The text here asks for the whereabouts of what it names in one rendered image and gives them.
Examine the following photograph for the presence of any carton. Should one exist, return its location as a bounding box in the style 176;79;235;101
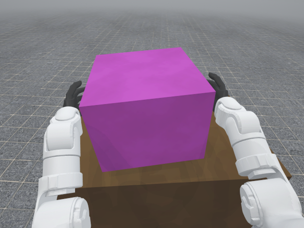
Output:
79;47;216;172

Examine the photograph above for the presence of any left robot hand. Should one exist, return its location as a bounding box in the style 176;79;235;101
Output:
63;81;85;116

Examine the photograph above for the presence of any robot right upper arm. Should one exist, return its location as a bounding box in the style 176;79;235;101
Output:
240;178;304;228

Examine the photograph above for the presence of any robot left upper arm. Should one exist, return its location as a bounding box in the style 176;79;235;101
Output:
33;197;91;228

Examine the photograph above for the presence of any pedestal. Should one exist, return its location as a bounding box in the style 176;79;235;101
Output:
57;95;292;228

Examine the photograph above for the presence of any robot right forearm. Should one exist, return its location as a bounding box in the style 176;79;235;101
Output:
214;97;302;215

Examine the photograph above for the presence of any right robot hand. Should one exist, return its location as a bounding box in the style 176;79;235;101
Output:
207;72;228;112

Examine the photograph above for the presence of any robot left forearm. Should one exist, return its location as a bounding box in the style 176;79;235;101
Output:
32;106;83;228

